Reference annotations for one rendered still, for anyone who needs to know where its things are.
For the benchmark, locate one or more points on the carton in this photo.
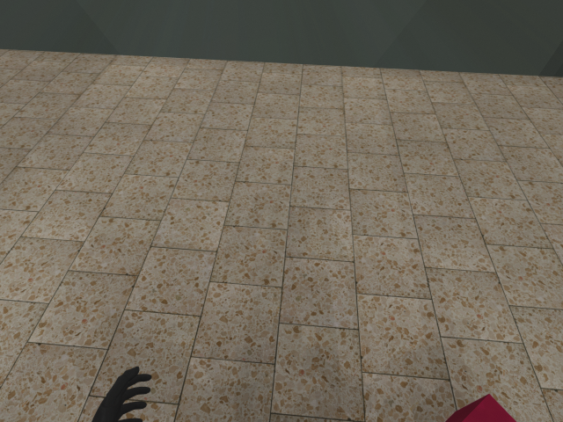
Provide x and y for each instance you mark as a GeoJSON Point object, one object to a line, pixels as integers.
{"type": "Point", "coordinates": [485, 409]}

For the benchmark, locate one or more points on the robot left hand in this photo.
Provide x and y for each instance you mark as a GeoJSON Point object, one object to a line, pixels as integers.
{"type": "Point", "coordinates": [112, 408]}

